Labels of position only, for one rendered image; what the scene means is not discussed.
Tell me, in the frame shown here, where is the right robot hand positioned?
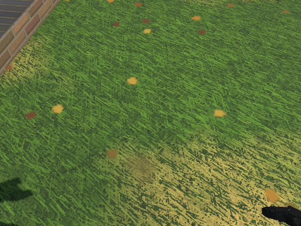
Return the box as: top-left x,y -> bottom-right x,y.
261,205 -> 301,226

